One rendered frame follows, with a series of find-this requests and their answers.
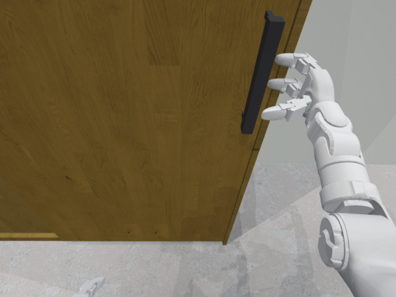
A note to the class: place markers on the left robot hand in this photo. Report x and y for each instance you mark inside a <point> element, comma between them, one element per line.
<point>89,288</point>

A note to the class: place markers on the handle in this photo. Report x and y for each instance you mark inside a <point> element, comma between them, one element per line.
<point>271,36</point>

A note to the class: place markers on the robot right upper arm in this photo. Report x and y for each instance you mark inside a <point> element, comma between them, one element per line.
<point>362,248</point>

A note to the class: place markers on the right robot hand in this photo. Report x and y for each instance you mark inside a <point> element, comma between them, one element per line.
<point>317,87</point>

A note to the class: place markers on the wardrobe door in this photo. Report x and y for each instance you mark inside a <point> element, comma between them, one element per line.
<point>120,120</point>
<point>16,216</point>

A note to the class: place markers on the right robot forearm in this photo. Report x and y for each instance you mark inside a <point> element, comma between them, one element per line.
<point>346,187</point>

